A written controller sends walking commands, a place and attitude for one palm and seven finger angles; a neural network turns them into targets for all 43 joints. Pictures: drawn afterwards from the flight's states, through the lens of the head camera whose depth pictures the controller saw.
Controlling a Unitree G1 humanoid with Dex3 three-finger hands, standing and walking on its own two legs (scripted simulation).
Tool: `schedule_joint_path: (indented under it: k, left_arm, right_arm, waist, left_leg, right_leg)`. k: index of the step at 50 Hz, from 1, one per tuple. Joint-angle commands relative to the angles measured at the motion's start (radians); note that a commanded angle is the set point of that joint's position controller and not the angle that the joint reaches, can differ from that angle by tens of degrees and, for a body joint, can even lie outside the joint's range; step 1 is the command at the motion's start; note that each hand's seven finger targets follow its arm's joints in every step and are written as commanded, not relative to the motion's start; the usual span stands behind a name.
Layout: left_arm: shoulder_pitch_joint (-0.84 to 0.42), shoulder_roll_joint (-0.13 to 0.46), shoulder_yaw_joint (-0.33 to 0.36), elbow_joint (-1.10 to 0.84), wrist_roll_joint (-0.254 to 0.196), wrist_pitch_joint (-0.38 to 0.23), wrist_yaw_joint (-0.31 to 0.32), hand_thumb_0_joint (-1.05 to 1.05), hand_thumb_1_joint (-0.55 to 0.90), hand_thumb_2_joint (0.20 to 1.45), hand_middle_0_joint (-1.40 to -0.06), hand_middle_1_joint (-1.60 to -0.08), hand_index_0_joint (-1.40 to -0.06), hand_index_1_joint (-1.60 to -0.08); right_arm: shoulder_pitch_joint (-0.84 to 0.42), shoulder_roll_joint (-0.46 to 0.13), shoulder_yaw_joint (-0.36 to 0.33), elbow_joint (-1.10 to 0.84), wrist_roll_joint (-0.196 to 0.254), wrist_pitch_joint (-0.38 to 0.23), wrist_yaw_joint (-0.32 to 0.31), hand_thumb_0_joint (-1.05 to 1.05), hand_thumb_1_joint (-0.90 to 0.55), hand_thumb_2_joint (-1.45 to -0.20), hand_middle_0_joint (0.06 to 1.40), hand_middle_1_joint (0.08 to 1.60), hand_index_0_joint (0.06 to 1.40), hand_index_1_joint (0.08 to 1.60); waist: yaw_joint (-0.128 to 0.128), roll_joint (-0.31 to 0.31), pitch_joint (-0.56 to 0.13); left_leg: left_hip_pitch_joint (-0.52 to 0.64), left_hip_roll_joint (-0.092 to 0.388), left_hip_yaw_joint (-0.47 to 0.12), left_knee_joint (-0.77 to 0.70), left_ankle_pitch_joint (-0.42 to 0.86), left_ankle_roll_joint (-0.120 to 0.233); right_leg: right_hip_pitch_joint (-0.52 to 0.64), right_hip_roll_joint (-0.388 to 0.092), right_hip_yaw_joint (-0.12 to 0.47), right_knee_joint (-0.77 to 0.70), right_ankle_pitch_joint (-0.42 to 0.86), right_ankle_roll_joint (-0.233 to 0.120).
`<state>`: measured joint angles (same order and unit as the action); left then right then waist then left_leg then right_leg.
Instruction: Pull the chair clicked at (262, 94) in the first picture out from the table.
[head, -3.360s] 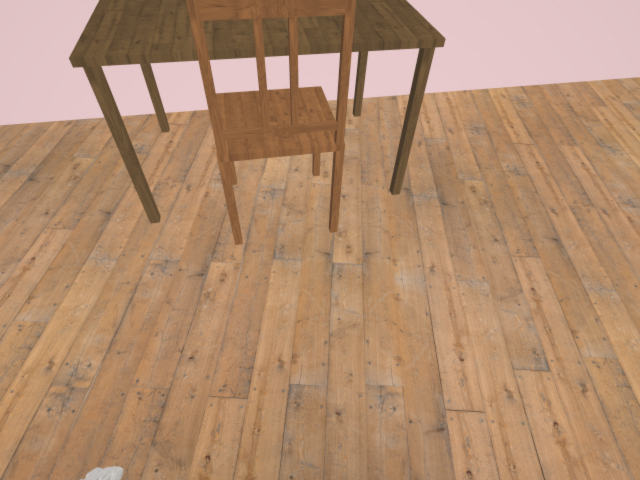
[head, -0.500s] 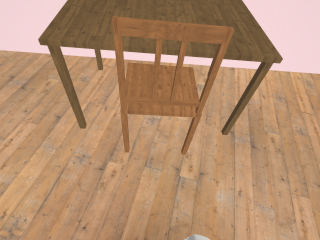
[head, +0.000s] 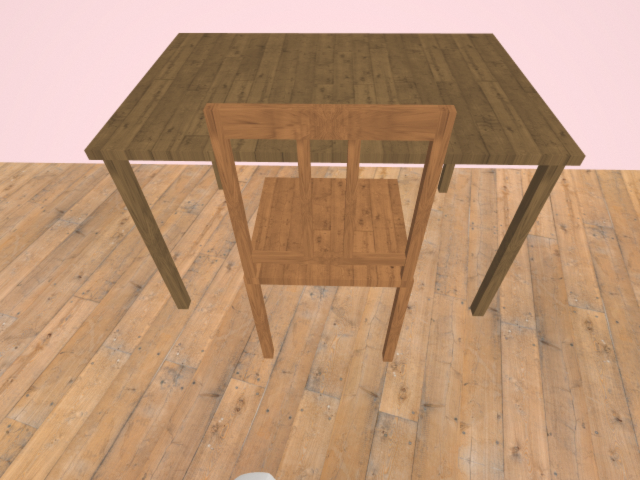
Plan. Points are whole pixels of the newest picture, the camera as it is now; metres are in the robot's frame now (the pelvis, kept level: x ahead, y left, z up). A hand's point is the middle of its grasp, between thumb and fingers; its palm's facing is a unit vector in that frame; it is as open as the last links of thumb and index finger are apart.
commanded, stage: take the last steps up to it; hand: left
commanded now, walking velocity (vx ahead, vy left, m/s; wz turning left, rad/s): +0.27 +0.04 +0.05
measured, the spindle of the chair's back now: (306, 203) +0.67 +0.07 -0.07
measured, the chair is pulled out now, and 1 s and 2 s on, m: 0.00 0.00 0.00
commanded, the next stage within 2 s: come to a stop and stand still in 0.34 s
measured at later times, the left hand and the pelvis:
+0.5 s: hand (179, 474) +0.17 +0.23 -0.18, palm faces +0.05 -0.98 -0.20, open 7.3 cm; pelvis +0.14 +0.05 -0.01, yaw -1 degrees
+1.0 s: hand (186, 444) +0.21 +0.23 -0.19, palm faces +0.03 -0.98 -0.22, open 7.3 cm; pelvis +0.16 +0.05 -0.01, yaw -1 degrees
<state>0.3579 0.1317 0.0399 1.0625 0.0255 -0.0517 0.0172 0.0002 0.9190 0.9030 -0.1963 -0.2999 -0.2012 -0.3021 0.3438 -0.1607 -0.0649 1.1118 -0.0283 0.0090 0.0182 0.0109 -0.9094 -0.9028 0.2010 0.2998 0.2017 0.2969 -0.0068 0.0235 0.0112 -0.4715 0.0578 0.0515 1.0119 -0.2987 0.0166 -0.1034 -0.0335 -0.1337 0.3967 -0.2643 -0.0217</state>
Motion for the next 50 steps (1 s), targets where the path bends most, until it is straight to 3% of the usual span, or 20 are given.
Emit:
schedule_joint_path:
  k: [1,7,10,11,12,14,18,23,26,27,28,29,31,33,38,44,47,48,49,50]
  left_arm:
    - [0.080,0.115,0.014,-0.007,-0.002,-0.030,0.006,0.000,0.900,0.900,-0.200,-0.300,-0.200,-0.300]
    - [0.104,0.159,0.027,0.030,0.006,-0.018,0.009,0.000,0.900,0.900,-0.200,-0.300,-0.200,-0.300]
    - [0.097,0.134,0.028,0.040,-0.004,-0.006,0.006,0.000,0.900,0.900,-0.200,-0.300,-0.200,-0.300]
    - [0.135,0.091,0.020,0.032,-0.013,-0.004,0.000,0.000,0.900,0.900,-0.200,-0.300,-0.200,-0.300]
    - [0.122,0.052,0.010,-0.001,-0.016,-0.003,-0.004,0.000,0.900,0.900,-0.200,-0.300,-0.200,-0.300]
    - [0.037,0.057,0.014,-0.017,-0.010,0.003,0.002,0.000,0.900,0.900,-0.200,-0.300,-0.200,-0.300]
    - [0.056,0.036,0.013,0.015,-0.003,0.028,-0.012,0.000,0.900,0.900,-0.200,-0.300,-0.200,-0.300]
    - [0.008,0.016,-0.002,-0.016,0.000,0.041,-0.007,0.000,0.900,0.900,-0.200,-0.300,-0.200,-0.300]
    - [0.051,0.035,-0.009,0.006,-0.002,0.037,0.008,0.000,0.900,0.900,-0.200,-0.300,-0.200,-0.300]
    - [0.062,0.083,-0.005,0.009,-0.001,0.028,0.012,0.000,0.900,0.900,-0.200,-0.300,-0.200,-0.300]
    - [0.023,0.135,-0.009,0.004,-0.001,0.019,0.016,0.000,0.900,0.900,-0.200,-0.300,-0.200,-0.300]
    - [-0.023,0.168,-0.008,-0.005,-0.007,0.020,0.013,0.000,0.900,0.900,-0.200,-0.300,-0.200,-0.300]
    - [-0.072,0.183,-0.003,-0.011,-0.016,0.017,0.020,0.000,0.900,0.900,-0.200,-0.300,-0.200,-0.300]
    - [-0.090,0.178,0.003,-0.017,-0.018,0.030,0.028,0.000,0.900,0.900,-0.200,-0.300,-0.200,-0.300]
    - [-0.102,0.190,0.027,-0.036,-0.015,0.055,0.034,0.000,0.900,0.900,-0.200,-0.300,-0.200,-0.300]
    - [-0.161,0.188,0.036,-0.062,-0.007,0.070,0.034,0.000,0.900,0.900,-0.200,-0.300,-0.200,-0.300]
    - [-0.185,0.140,0.027,-0.074,-0.010,0.081,0.025,0.000,0.900,0.900,-0.200,-0.300,-0.200,-0.300]
    - [-0.030,0.158,0.002,-0.044,-0.020,0.054,0.058,0.000,0.900,0.900,-0.200,-0.300,-0.200,-0.300]
    - [-0.086,0.219,0.009,-0.085,-0.010,0.041,0.050,0.000,0.900,0.900,-0.200,-0.300,-0.200,-0.300]
    - [-0.114,0.222,0.008,-0.100,-0.009,0.039,0.043,0.000,0.900,0.900,-0.200,-0.300,-0.200,-0.300]
  right_arm:
    - [-0.078,-0.021,-0.002,-0.096,0.004,-0.025,0.006,0.000,-0.900,-0.900,0.200,0.300,0.200,0.300]
    - [-0.169,-0.015,0.010,-0.135,0.009,-0.046,0.014,0.000,-0.900,-0.900,0.200,0.300,0.200,0.300]
    - [0.009,-0.073,0.005,-0.076,0.000,-0.063,-0.007,0.000,-0.900,-0.900,0.200,0.300,0.200,0.300]
    - [0.111,-0.169,-0.016,-0.057,-0.011,-0.072,-0.022,0.000,-0.900,-0.900,0.200,0.300,0.200,0.300]
    - [0.190,-0.255,-0.032,-0.050,-0.001,-0.065,-0.033,0.000,-0.900,-0.900,0.200,0.300,0.200,0.300]
    - [0.085,-0.207,-0.021,-0.064,0.007,-0.062,-0.048,0.000,-0.900,-0.900,0.200,0.300,0.200,0.300]
    - [-0.068,-0.085,0.021,-0.092,0.010,-0.080,-0.050,0.000,-0.900,-0.900,0.200,0.300,0.200,0.300]
    - [-0.087,-0.106,0.015,-0.093,0.002,-0.064,-0.048,0.000,-0.900,-0.900,0.200,0.300,0.200,0.300]
    - [-0.123,-0.098,0.025,-0.086,0.008,-0.048,-0.052,0.000,-0.900,-0.900,0.200,0.300,0.200,0.300]
    - [-0.117,-0.072,0.032,-0.076,0.014,-0.048,-0.052,0.000,-0.900,-0.900,0.200,0.300,0.200,0.300]
    - [-0.087,-0.046,0.039,-0.072,0.023,-0.041,-0.049,0.000,-0.900,-0.900,0.200,0.300,0.200,0.300]
    - [-0.056,-0.037,0.040,-0.060,0.025,-0.032,-0.045,0.000,-0.900,-0.900,0.200,0.300,0.200,0.300]
    - [-0.031,-0.048,0.034,-0.034,0.023,-0.009,-0.048,0.000,-0.900,-0.900,0.200,0.300,0.200,0.300]
    - [-0.019,-0.051,0.031,-0.019,0.025,0.001,-0.053,0.000,-0.900,-0.900,0.200,0.300,0.200,0.300]
    - [-0.017,-0.068,0.016,-0.037,0.020,0.017,-0.059,0.000,-0.900,-0.900,0.200,0.300,0.200,0.300]
    - [-0.015,-0.046,0.008,-0.061,0.018,0.033,-0.057,0.000,-0.900,-0.900,0.200,0.300,0.200,0.300]
    - [-0.012,-0.068,0.012,-0.061,0.010,0.015,-0.052,0.000,-0.900,-0.900,0.200,0.300,0.200,0.300]
    - [-0.149,-0.142,-0.002,-0.152,0.027,-0.012,-0.046,0.000,-0.900,-0.900,0.200,0.300,0.200,0.300]
    - [-0.068,-0.074,0.005,-0.181,0.020,-0.007,-0.038,0.000,-0.900,-0.900,0.200,0.300,0.200,0.300]
    - [-0.027,-0.061,0.016,-0.177,0.021,-0.005,-0.035,0.000,-0.900,-0.900,0.200,0.300,0.200,0.300]
  waist:
    - [0.009,-0.145,0.126]
    - [0.033,-0.167,0.105]
    - [-0.046,-0.087,0.010]
    - [-0.074,0.094,-0.099]
    - [-0.085,0.254,-0.143]
    - [-0.068,0.190,-0.076]
    - [0.022,0.107,0.024]
    - [0.024,0.057,0.038]
    - [0.061,0.024,0.015]
    - [0.067,-0.042,0.013]
    - [0.027,-0.126,0.023]
    - [-0.002,-0.106,0.028]
    - [-0.010,-0.223,-0.021]
    - [-0.008,-0.150,-0.034]
    - [0.012,-0.089,-0.071]
    - [0.001,-0.133,-0.033]
    - [-0.002,0.058,0.004]
    - [0.053,0.099,-0.058]
    - [0.002,0.036,-0.124]
    - [-0.016,-0.008,-0.114]
  left_leg:
    - [-0.132,0.043,0.012,-0.070,0.082,-0.018]
    - [0.047,0.007,0.053,-0.327,0.056,0.010]
    - [0.364,-0.035,0.068,-0.539,0.130,0.025]
    - [0.575,0.149,-0.141,-0.565,0.249,0.090]
    - [0.638,0.346,-0.411,-0.668,0.361,0.187]
    - [0.489,0.348,-0.361,-0.726,0.235,0.224]
    - [0.228,0.227,-0.124,-0.776,0.344,0.170]
    - [0.190,0.214,-0.093,-0.762,0.301,0.179]
    - [0.179,0.158,-0.037,-0.627,0.342,0.103]
    - [0.165,0.103,-0.017,-0.566,0.256,0.045]
    - [0.151,0.036,0.002,-0.547,0.076,-0.007]
    - [0.197,0.006,0.007,-0.560,0.018,-0.026]
    - [0.280,0.005,0.021,-0.526,0.009,-0.040]
    - [0.283,0.017,0.011,-0.546,0.070,-0.040]
    - [0.277,0.031,0.010,-0.489,0.240,-0.041]
    - [0.273,0.005,0.001,-0.461,-0.022,-0.043]
    - [0.294,0.102,-0.111,-0.664,0.145,0.014]
    - [0.270,0.119,-0.011,-0.439,0.248,-0.009]
    - [0.200,0.019,0.011,-0.445,-0.003,-0.023]
    - [0.225,0.008,0.006,-0.493,-0.066,-0.020]
  right_leg:
    - [-0.043,-0.240,0.152,-0.250,0.148,-0.112]
    - [-0.047,-0.247,0.123,-0.154,0.251,-0.109]
    - [-0.089,-0.163,0.059,0.141,0.340,-0.064]
    - [-0.245,-0.079,0.001,0.379,0.138,-0.021]
    - [-0.406,0.023,-0.015,0.644,-0.335,0.007]
    - [-0.489,-0.037,0.098,0.831,-0.295,-0.014]
    - [-0.346,-0.079,0.103,0.685,-0.135,0.011]
    - [-0.229,-0.047,0.065,0.380,-0.096,0.025]
    - [-0.061,-0.028,0.059,0.117,0.125,0.041]
    - [-0.015,-0.067,0.130,0.012,0.270,0.037]
    - [-0.038,-0.169,0.264,-0.015,0.430,-0.004]
    - [-0.087,-0.234,0.282,-0.016,0.526,-0.054]
    - [-0.096,-0.239,0.279,-0.015,0.691,-0.092]
    - [-0.054,-0.222,0.245,0.022,0.739,-0.093]
    - [-0.014,-0.209,0.221,0.069,0.693,-0.095]
    - [-0.126,-0.258,0.288,-0.019,0.429,-0.147]
    - [-0.204,-0.087,0.154,0.056,0.083,-0.036]
    - [-0.123,-0.142,0.188,0.088,0.391,-0.024]
    - [-0.071,-0.208,0.280,0.068,0.295,-0.071]
    - [-0.130,-0.216,0.287,0.037,0.082,-0.099]
